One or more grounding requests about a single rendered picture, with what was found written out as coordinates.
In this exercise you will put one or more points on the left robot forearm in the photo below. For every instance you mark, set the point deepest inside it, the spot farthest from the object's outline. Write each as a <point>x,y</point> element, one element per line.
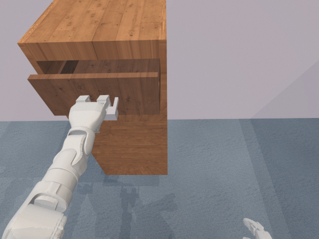
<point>55,190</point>

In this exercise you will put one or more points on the handle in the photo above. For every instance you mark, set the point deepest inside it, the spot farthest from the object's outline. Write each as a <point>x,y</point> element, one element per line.
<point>112,112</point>

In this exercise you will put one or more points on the left robot hand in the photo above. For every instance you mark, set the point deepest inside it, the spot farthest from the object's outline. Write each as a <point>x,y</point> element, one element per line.
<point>89,114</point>

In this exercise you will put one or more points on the drawer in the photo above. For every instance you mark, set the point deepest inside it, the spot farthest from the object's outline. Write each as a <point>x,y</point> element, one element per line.
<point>136,82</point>

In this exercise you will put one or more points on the robot left upper arm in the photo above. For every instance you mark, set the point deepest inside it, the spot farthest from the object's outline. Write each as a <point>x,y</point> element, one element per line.
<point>36,222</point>

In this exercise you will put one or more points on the right robot hand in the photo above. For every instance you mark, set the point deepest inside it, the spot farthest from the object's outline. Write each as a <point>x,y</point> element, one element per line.
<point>256,229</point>

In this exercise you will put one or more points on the cabinet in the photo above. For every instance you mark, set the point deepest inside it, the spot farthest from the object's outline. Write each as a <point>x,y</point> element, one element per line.
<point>104,30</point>

